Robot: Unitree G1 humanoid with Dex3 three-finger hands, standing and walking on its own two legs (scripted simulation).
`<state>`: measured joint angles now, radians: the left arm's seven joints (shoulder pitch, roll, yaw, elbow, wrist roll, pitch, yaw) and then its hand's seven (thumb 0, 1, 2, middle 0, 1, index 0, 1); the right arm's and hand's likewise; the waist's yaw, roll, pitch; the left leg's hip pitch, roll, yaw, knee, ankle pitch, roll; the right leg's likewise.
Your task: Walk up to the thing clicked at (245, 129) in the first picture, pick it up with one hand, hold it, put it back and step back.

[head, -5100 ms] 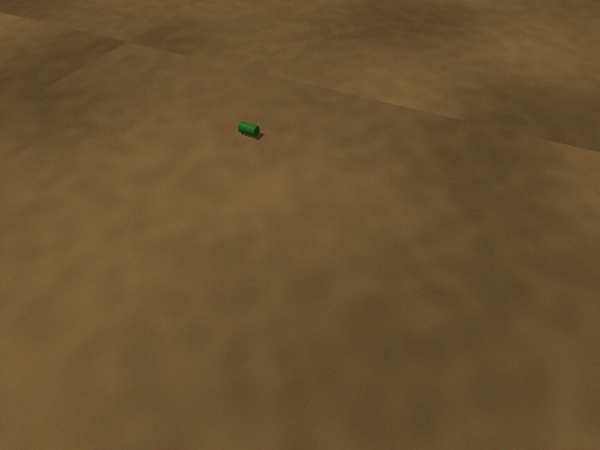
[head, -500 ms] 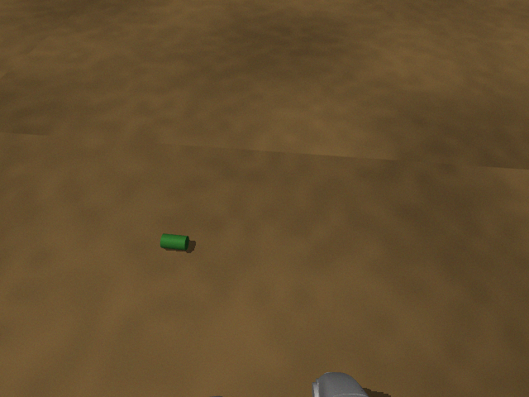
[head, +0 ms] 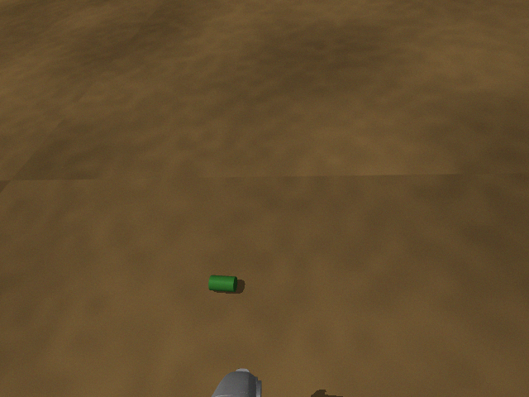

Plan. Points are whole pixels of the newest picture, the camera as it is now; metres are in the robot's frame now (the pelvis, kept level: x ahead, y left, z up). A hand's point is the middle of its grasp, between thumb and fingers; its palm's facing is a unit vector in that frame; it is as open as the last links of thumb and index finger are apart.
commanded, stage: walk up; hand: left
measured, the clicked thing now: (223, 283) +0.66 +0.33 -0.73
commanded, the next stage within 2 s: none
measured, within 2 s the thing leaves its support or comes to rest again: neither
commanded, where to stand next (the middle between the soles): +0.23 +0.08 m, yaw -2 degrees
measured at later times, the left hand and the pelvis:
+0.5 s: hand (85, 356) +0.22 +0.41 -0.14, palm faces -0.10 -0.92 -0.39, open 7.4 cm; pelvis +0.14 +0.14 +0.00, yaw -1 degrees
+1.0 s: hand (104, 322) +0.29 +0.40 -0.15, palm faces -0.04 -0.94 -0.33, open 7.4 cm; pelvis +0.17 +0.15 -0.01, yaw -2 degrees
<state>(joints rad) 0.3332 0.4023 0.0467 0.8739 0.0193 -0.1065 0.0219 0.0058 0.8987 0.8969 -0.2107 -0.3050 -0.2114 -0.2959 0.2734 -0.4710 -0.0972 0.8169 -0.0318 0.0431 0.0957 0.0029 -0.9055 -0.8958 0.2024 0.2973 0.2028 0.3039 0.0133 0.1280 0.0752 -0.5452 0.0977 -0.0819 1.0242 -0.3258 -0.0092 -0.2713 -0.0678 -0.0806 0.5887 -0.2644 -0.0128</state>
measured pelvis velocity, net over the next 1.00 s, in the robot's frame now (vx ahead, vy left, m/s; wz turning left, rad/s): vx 0.17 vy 0.15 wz -0.04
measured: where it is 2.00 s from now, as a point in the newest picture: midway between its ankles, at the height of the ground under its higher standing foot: outside the picture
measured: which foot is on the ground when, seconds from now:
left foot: up 0.00-0.14, down 0.16-0.64, up 0.66-0.82, down 0.84-1.00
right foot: down 0.00-0.18, up 0.20-0.60, down 0.62-1.00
